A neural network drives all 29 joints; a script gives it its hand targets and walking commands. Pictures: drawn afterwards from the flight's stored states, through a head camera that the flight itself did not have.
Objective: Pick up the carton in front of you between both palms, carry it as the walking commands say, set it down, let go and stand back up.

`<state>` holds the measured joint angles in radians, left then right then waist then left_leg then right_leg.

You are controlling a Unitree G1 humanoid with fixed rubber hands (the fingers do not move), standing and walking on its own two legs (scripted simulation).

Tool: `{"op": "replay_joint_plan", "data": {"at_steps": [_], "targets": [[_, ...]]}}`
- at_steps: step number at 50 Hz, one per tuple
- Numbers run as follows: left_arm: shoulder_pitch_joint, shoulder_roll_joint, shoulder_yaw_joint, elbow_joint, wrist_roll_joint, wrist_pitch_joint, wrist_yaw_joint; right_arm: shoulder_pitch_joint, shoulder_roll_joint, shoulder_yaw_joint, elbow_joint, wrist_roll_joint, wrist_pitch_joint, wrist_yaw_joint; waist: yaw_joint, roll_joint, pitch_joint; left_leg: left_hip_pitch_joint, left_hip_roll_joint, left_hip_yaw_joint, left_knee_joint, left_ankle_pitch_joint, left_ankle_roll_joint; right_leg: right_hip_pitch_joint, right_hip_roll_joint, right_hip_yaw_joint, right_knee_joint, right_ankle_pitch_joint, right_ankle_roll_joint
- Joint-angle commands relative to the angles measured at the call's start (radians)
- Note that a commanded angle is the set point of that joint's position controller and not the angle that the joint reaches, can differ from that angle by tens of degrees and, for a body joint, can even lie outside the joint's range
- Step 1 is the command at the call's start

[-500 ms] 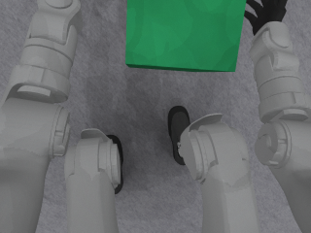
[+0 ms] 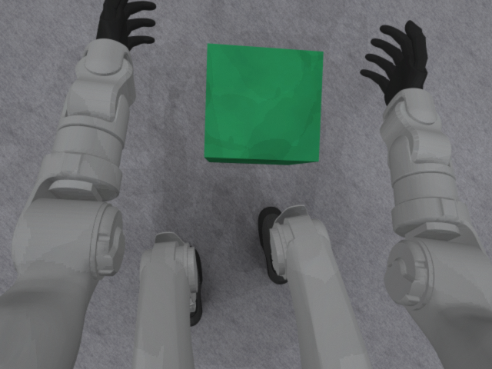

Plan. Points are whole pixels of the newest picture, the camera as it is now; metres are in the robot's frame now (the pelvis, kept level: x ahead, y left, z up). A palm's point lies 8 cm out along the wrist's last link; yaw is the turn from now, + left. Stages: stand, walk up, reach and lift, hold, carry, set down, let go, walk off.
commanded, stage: set down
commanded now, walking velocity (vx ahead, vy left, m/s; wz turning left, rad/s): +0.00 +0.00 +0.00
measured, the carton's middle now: (256, 116) +0.49 -0.11 -0.37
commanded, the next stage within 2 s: let go in 0.40 s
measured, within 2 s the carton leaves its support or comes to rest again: neither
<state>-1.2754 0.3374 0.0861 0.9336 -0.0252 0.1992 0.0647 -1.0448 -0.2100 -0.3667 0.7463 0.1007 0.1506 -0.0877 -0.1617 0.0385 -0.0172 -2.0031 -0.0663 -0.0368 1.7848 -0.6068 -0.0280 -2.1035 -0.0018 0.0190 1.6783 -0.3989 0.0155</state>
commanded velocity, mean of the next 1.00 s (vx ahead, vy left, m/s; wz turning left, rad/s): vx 0.00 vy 0.00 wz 0.00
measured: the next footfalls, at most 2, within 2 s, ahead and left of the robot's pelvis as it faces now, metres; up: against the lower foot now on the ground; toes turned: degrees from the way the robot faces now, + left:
none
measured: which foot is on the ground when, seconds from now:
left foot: down 0.00-1.00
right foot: down 0.00-1.00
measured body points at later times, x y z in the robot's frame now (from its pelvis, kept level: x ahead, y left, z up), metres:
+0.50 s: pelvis +0.02 +0.00 +0.13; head +0.31 -0.02 +0.47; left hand +0.57 +0.10 +0.03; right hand +0.46 -0.29 +0.03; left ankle +0.07 +0.12 -0.46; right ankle +0.13 -0.12 -0.46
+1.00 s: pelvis +0.09 -0.02 +0.24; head +0.25 -0.03 +0.66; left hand +0.42 +0.16 +0.14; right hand +0.33 -0.28 +0.15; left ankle +0.07 +0.12 -0.46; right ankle +0.13 -0.12 -0.46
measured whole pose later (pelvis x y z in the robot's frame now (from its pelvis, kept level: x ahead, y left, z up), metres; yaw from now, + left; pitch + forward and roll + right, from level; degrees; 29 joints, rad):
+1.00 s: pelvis +0.09 -0.02 +0.24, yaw -1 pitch +23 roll +1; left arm -0.24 0.13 0.15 0.59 0.09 0.04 0.06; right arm -0.08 -0.21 -0.10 0.47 0.00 0.04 0.10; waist -0.10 -0.01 -0.04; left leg -0.76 -0.01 -0.07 0.72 -0.36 -0.04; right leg -0.87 0.02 0.00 0.71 -0.24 -0.02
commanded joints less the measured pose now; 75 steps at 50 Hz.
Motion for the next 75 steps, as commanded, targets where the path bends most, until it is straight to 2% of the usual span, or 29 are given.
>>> {"op": "replay_joint_plan", "data": {"at_steps": [1,8,18,23,26,31,35,39,45,53,56,60,65,75], "targets": [[-0.27,0.077,0.012,-0.162,0.01,-0.002,-0.001,-0.154,-0.145,-0.019,-0.147,0.005,-0.003,0.012,-0.061,0.121,-1.148,0.468,-0.056,0.099,-0.255,0.235,0.0,0.85,0.054,-0.129,-0.15,0.41,0.044],[-0.212,0.065,0.042,-0.163,0.034,0.012,-0.018,-0.11,-0.129,-0.023,-0.153,-0.002,0.012,0.038,-0.049,0.109,-1.109,0.56,-0.051,0.085,-0.39,0.281,0.0,0.922,0.056,-0.123,-0.278,0.437,0.045],[-0.153,0.044,0.076,-0.116,0.063,-0.005,-0.049,-0.068,-0.101,-0.05,-0.133,-0.057,-0.005,0.061,-0.052,0.087,-1.032,0.691,-0.041,0.059,-0.599,0.326,-0.001,1.043,0.052,-0.112,-0.474,0.457,0.044],[-0.073,0.008,0.113,-0.094,0.101,-0.022,-0.05,-0.009,-0.075,-0.054,-0.115,-0.102,-0.022,0.083,-0.032,0.076,-1.004,0.756,-0.038,0.052,-0.692,0.361,-0.006,1.116,0.05,-0.106,-0.557,0.468,0.041],[0.042,-0.037,0.135,-0.138,0.133,-0.03,-0.031,0.094,-0.073,-0.045,-0.143,-0.138,-0.032,0.11,-0.021,0.067,-1.05,0.842,-0.041,0.05,-0.748,0.425,-0.013,1.213,0.052,-0.105,-0.602,0.519,0.032],[0.298,-0.135,0.149,-0.303,0.166,-0.043,0.031,0.307,-0.092,0.008,-0.241,-0.18,-0.044,0.166,0.0,0.032,-1.053,0.976,-0.046,0.046,-0.857,0.501,-0.025,1.42,0.053,-0.087,-0.69,0.587,0.006],[0.455,-0.169,0.134,-0.441,0.158,-0.066,0.057,0.449,-0.107,0.074,-0.304,-0.179,-0.055,0.198,0.006,-0.002,-0.907,1.004,-0.04,0.046,-0.946,0.441,-0.028,1.557,0.042,-0.055,-0.773,0.551,-0.004],[0.611,-0.175,0.116,-0.486,0.142,-0.097,0.046,0.608,-0.094,0.144,-0.314,-0.153,-0.072,0.214,0.019,-0.026,-0.739,1.024,-0.03,0.055,-1.022,0.348,-0.021,1.665,0.027,-0.023,-0.854,0.494,0.0],[0.875,-0.146,0.092,-0.442,0.123,-0.155,0.006,0.853,-0.074,0.221,-0.336,-0.114,-0.113,0.204,0.047,-0.07,-0.595,1.076,-0.02,0.056,-1.112,0.321,0.0,1.876,0.012,0.028,-0.943,0.558,0.008],[1.163,-0.1,0.063,-0.452,0.095,-0.214,-0.034,1.14,-0.063,0.306,-0.433,-0.069,-0.154,0.164,0.076,-0.089,-0.431,1.295,-0.004,0.038,-1.235,0.398,0.025,2.064,0.005,0.058,-1.054,0.699,0.02],[1.245,-0.093,0.05,-0.47,0.084,-0.224,-0.046,1.197,-0.07,0.32,-0.453,-0.064,-0.159,0.157,0.094,-0.062,-0.34,1.425,0.004,0.028,-1.293,0.433,0.028,2.069,0.015,0.04,-1.11,0.657,0.02],[1.33,-0.092,0.028,-0.496,0.074,-0.22,-0.061,1.227,-0.083,0.32,-0.449,-0.067,-0.154,0.159,0.122,-0.01,-0.207,1.589,0.018,0.016,-1.36,0.486,0.017,2.039,0.035,0.005,-1.183,0.533,0.014],[1.413,-0.081,0.002,-0.541,0.061,-0.191,-0.088,1.248,-0.099,0.304,-0.426,-0.081,-0.127,0.159,0.15,0.03,-0.092,1.694,0.043,0.004,-1.421,0.539,0.004,2.069,0.054,-0.021,-1.231,0.456,0.005],[1.445,-0.063,-0.042,-0.605,0.02,-0.123,-0.123,1.266,-0.12,0.273,-0.404,-0.119,-0.058,0.158,0.137,-0.004,0.046,1.707,0.073,-0.007,-1.477,0.56,0.01,2.16,0.078,-0.039,-1.238,0.418,-0.002]]}}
